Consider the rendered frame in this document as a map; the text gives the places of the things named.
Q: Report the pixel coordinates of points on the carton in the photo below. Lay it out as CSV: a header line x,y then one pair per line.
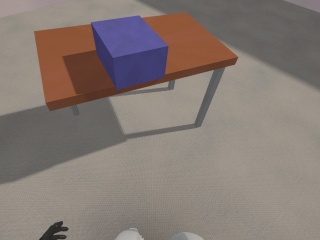
x,y
130,50

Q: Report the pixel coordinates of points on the left robot thigh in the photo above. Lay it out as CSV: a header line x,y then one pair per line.
x,y
129,235

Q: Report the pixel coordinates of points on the robot left shin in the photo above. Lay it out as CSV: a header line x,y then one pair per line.
x,y
132,229

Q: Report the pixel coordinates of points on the robot left hand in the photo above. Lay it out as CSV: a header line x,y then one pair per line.
x,y
55,228

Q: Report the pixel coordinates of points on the table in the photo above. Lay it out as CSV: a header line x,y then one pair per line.
x,y
72,73

